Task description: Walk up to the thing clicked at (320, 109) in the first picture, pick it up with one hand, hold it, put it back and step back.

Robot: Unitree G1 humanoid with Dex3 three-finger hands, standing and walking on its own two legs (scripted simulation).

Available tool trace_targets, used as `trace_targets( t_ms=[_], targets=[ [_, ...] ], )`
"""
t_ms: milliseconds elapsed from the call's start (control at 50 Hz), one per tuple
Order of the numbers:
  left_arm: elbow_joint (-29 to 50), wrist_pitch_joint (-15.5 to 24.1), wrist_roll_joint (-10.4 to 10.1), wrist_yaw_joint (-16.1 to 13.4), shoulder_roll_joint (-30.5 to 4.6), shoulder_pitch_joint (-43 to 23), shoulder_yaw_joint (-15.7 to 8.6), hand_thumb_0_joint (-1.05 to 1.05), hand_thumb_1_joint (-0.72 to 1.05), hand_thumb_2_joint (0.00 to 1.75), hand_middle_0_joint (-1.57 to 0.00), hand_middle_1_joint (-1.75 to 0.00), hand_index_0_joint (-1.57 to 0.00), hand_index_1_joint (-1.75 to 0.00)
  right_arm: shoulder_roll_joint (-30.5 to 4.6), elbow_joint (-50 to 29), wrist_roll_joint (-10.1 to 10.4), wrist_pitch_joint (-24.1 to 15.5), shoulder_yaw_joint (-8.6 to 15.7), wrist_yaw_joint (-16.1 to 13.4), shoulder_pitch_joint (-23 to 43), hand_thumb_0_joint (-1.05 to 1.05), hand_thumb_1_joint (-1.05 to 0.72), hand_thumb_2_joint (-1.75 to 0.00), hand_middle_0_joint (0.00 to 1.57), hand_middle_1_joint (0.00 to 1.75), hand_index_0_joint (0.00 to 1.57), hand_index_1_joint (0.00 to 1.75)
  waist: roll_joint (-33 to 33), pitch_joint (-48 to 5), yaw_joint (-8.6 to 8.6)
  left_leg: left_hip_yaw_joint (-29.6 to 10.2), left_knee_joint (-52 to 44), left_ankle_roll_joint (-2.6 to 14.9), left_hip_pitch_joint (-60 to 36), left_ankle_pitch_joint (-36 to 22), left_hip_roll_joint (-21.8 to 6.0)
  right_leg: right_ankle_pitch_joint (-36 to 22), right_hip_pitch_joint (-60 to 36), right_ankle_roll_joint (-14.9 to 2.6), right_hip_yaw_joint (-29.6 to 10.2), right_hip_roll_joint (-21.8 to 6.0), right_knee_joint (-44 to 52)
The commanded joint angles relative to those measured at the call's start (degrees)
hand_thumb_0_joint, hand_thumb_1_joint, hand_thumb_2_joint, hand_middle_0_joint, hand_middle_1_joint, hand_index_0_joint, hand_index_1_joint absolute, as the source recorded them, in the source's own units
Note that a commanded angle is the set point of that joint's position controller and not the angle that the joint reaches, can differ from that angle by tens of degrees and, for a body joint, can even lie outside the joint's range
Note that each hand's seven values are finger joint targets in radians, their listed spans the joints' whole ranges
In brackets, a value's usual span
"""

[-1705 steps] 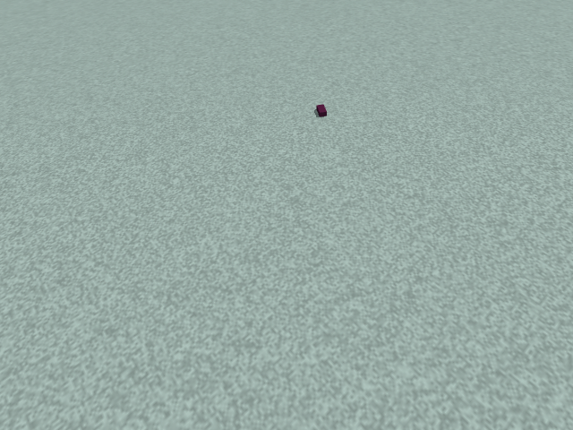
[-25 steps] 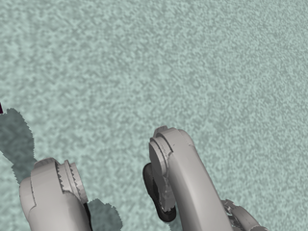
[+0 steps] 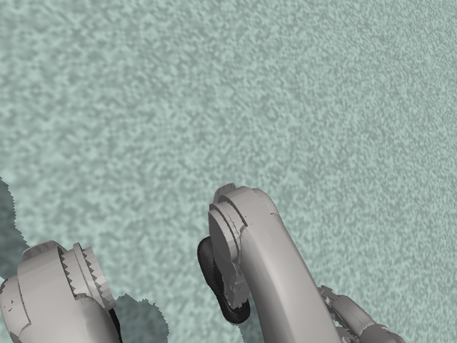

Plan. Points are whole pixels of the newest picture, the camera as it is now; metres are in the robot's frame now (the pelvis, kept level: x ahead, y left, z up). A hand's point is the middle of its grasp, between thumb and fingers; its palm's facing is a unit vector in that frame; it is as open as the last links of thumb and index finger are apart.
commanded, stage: rest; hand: left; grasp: from above
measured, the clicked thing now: out of the picture +0.45 +0.36 -0.27
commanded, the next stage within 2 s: open in 0.58 s
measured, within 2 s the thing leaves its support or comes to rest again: rests again in 0.24 s
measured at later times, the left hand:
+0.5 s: hand out of the picture +0.44 +0.34 -0.25, palm faces -0.46 -0.14 -0.88, open 7.4 cm
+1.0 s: hand out of the picture +0.44 +0.35 -0.25, palm faces -0.44 -0.14 -0.89, open 8.5 cm
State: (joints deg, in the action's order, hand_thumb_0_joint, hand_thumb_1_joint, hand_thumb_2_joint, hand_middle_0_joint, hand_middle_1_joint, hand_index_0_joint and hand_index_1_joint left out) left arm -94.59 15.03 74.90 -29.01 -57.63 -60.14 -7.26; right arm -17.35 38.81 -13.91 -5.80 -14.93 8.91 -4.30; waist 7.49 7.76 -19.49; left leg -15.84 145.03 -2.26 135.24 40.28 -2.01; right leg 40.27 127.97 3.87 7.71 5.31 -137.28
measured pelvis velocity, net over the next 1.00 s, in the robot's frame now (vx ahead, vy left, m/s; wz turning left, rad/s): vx -0.01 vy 0.01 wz -0.04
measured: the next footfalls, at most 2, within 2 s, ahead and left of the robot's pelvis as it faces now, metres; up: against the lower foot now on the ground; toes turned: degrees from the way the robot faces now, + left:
none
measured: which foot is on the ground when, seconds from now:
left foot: down 0.00-1.00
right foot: down 0.00-1.00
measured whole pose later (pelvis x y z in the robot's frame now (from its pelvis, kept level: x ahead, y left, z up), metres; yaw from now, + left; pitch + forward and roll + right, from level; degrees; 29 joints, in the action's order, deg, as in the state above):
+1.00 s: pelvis -0.01 +0.01 +0.00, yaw -2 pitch +26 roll -15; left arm -97.7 14.6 73.9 -33.0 -61.2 -60.8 -5.2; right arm -19.0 36.8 -15.8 -9.9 -19.6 11.5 -2.8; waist 9.9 10.3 -20.6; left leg -17.8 146.9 -1.3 134.9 40.3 -2.2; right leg 39.4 126.5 4.5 9.2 6.2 -136.9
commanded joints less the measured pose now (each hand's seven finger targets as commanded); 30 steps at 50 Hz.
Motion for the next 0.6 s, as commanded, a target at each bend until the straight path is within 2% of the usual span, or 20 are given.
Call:
trace_targets(
  t_ms=[0,20,40,80,160,180,220,260,280,320,380,400,440,480,500,520,540,560,580],
  targets=[
    [7.07,0.46,-0.98,-3.30,-15.40,-14.87,-1.08,0.00,0.93,0.23,-1.22,-0.26,-1.26,-0.22,-17.59,0.54,-0.32,-0.53,4.83,-0.67,-10.69,0.00,-0.90,-0.90,0.20,0.30,0.20,0.30,-29.51,-39.28,-0.99,7.70,-13.30,2.69,-29.97,-12.74,-1.58,-16.68,-19.40,-4.76,7.31,1.39,11.84],
    [6.91,0.41,-0.70,-3.50,-15.45,-14.55,-0.67,0.00,0.93,0.24,-1.22,-0.26,-1.26,-0.22,-17.57,0.57,-0.40,-0.60,4.72,-0.63,-10.41,0.00,-0.90,-0.90,0.20,0.30,0.20,0.30,-30.13,-39.48,-0.92,7.68,-13.27,2.61,-30.43,-12.78,-1.63,-16.65,-19.52,-4.87,7.22,1.39,11.66],
    [5.95,0.25,-0.90,-3.53,-14.70,-14.83,-0.06,0.00,0.93,0.25,-1.23,-0.27,-1.26,-0.23,-17.48,0.64,-0.67,-0.82,4.50,-0.44,-10.76,0.00,-0.90,-0.90,0.20,0.30,0.20,0.30,-29.98,-38.65,-1.76,7.75,-12.84,2.72,-30.04,-12.98,-1.65,-17.12,-19.89,-4.69,7.06,1.40,11.64],
    [7.04,0.28,-0.93,-4.23,-15.86,-15.56,-0.80,0.00,0.93,0.25,-1.22,-0.25,-1.26,-0.22,-18.06,0.55,-0.84,-1.04,4.19,-0.37,-10.58,0.00,-0.90,-0.90,0.20,0.30,0.20,0.30,-29.69,-39.28,-1.78,7.37,-12.94,2.67,-30.04,-13.55,-1.69,-17.60,-19.94,-4.63,7.66,1.51,11.59],
    [5.66,-0.09,-1.19,-4.63,-15.20,-14.93,-0.23,0.00,0.94,0.26,-1.24,-0.25,-1.27,-0.22,-18.20,0.50,-1.06,-1.49,3.83,-0.08,-10.09,0.00,-0.90,-0.90,0.20,0.30,0.20,0.30,-30.00,-38.28,-2.04,7.11,-13.21,2.48,-30.10,-13.42,-1.76,-17.46,-19.62,-4.71,7.98,1.60,11.32],
    [5.19,-0.29,-1.09,-4.61,-15.27,-14.46,0.33,0.00,0.94,0.24,-1.24,-0.25,-1.27,-0.21,-18.19,0.56,-0.95,-1.63,3.79,-0.10,-9.56,0.00,-0.90,-0.90,0.20,0.30,0.20,0.30,-30.85,-37.94,-1.55,7.17,-12.95,2.41,-30.67,-13.60,-1.88,-17.55,-19.21,-4.75,7.82,1.66,11.25],
    [4.92,-0.52,-1.13,-4.56,-14.98,-14.94,0.47,0.00,0.93,0.24,-1.23,-0.24,-1.27,-0.21,-18.55,0.31,-1.29,-1.90,3.60,0.11,-10.14,0.00,-0.90,-0.90,0.20,0.30,0.20,0.30,-30.15,-37.42,-2.70,7.07,-12.67,2.50,-30.19,-13.71,-1.79,-17.95,-19.69,-4.55,8.04,1.63,11.34],
    [4.73,-0.63,-1.29,-4.98,-15.91,-14.08,-0.18,0.00,0.92,0.24,-1.23,-0.24,-1.26,-0.20,-18.68,0.13,-1.24,-1.97,3.38,0.16,-9.63,0.00,-0.90,-0.90,0.20,0.30,0.20,0.30,-30.86,-37.55,-1.96,6.90,-13.24,2.28,-30.65,-13.84,-1.83,-17.71,-19.66,-4.73,8.31,1.63,11.09],
    [4.00,-0.65,-1.44,-4.81,-15.05,-14.51,0.70,0.00,0.92,0.23,-1.23,-0.24,-1.26,-0.20,-18.50,0.13,-1.09,-2.12,3.36,0.18,-9.15,0.00,-0.90,-0.90,0.20,0.30,0.20,0.30,-30.99,-36.81,-2.13,6.80,-13.39,2.24,-30.41,-12.92,-1.87,-16.86,-18.55,-4.86,8.33,1.68,11.03],
    [4.13,-0.50,-1.59,-5.00,-15.69,-14.61,0.16,0.00,0.92,0.22,-1.22,-0.24,-1.26,-0.20,-19.03,-0.32,-1.44,-2.22,3.10,0.25,-8.98,0.00,-0.90,-0.90,0.20,0.30,0.20,0.30,-29.83,-36.86,-2.61,6.37,-13.16,2.36,-29.77,-12.59,-1.95,-16.77,-19.25,-4.65,8.80,1.73,11.38],
    [3.51,-0.36,-1.38,-4.99,-15.68,-14.96,1.39,0.00,0.90,0.23,-1.22,-0.24,-1.25,-0.20,-18.85,-0.27,-1.23,-2.60,2.60,0.41,-8.98,0.00,-0.90,-0.90,0.20,0.30,0.20,0.30,-29.33,-35.60,-2.80,6.80,-12.29,2.79,-28.21,-11.27,-1.96,-16.30,-19.47,-4.57,7.97,1.84,11.67],
    [4.44,-0.35,-1.57,-5.18,-16.24,-14.73,0.62,0.00,0.92,0.22,-1.23,-0.22,-1.26,-0.19,-19.00,-0.41,-1.44,-2.77,2.57,0.50,-9.28,0.00,-0.90,-0.90,0.20,0.30,0.20,0.30,-29.33,-36.12,-2.70,6.82,-12.30,2.75,-28.80,-12.05,-1.96,-16.88,-20.50,-4.42,7.93,1.91,11.86],
    [3.75,-0.35,-1.83,-5.24,-16.08,-14.73,1.03,0.00,0.92,0.22,-1.24,-0.21,-1.27,-0.18,-19.20,-0.47,-1.30,-3.15,2.31,0.70,-9.21,0.00,-0.90,-0.90,0.20,0.30,0.20,0.30,-28.86,-35.15,-3.00,6.68,-12.11,2.79,-28.25,-11.85,-1.97,-16.68,-19.67,-4.38,8.16,1.87,11.66],
    [3.20,-0.43,-1.73,-5.37,-16.73,-13.78,0.34,0.00,0.92,0.22,-1.24,-0.21,-1.27,-0.18,-19.77,-1.28,-1.31,-3.48,2.25,0.73,-8.97,0.00,-0.90,-0.90,0.20,0.30,0.20,0.30,-28.53,-35.29,-3.14,6.49,-12.40,2.64,-29.11,-12.45,-1.93,-17.00,-19.79,-4.35,8.59,1.81,11.48],
    [3.50,-0.14,-1.88,-5.38,-16.25,-14.65,1.15,0.00,0.91,0.20,-1.23,-0.20,-1.26,-0.17,-19.33,-0.78,-1.14,-3.52,2.24,0.77,-8.32,0.00,-0.90,-0.90,0.20,0.30,0.20,0.30,-29.44,-35.17,-2.88,6.19,-12.56,2.47,-28.85,-11.88,-2.21,-16.32,-19.26,-4.60,8.60,2.02,11.38],
    [3.20,-0.07,-1.75,-5.41,-16.58,-14.61,0.88,0.00,0.92,0.20,-1.23,-0.21,-1.27,-0.18,-19.61,-1.22,-1.43,-3.73,2.05,0.85,-8.53,0.00,-0.90,-0.90,0.20,0.30,0.20,0.30,-29.55,-34.93,-3.42,6.21,-12.63,2.51,-29.23,-11.78,-2.04,-16.31,-19.42,-4.55,8.74,1.90,11.41],
    [3.17,-0.12,-1.59,-5.31,-16.40,-14.03,1.05,0.00,0.92,0.20,-1.23,-0.21,-1.26,-0.18,-19.55,-1.16,-1.47,-3.77,2.10,0.91,-8.57,0.00,-0.90,-0.90,0.20,0.30,0.20,0.30,-30.12,-35.04,-3.19,6.22,-12.82,2.35,-29.72,-11.89,-2.14,-16.23,-19.69,-4.64,8.62,1.99,11.33],
    [2.83,-0.07,-1.76,-5.68,-17.86,-13.01,-0.39,0.00,0.91,0.22,-1.23,-0.20,-1.26,-0.17,-19.96,-1.04,-1.57,-3.62,2.03,0.85,-8.75,0.00,-0.90,-0.90,0.20,0.30,0.20,0.30,-29.93,-36.20,-2.81,5.90,-12.89,2.23,-30.11,-13.16,-2.27,-17.30,-20.92,-4.52,8.91,2.05,11.34],
    [2.80,0.04,-1.61,-5.85,-18.33,-13.24,-0.63,0.00,0.92,0.22,-1.24,-0.20,-1.27,-0.17,-19.92,-1.07,-1.44,-3.53,1.93,0.81,-8.51,0.00,-0.90,-0.90,0.20,0.30,0.20,0.30,-30.11,-36.29,-2.58,5.69,-13.09,2.11,-29.99,-13.12,-2.20,-17.10,-20.18,-4.67,9.16,1.94,10.77]
  ],
)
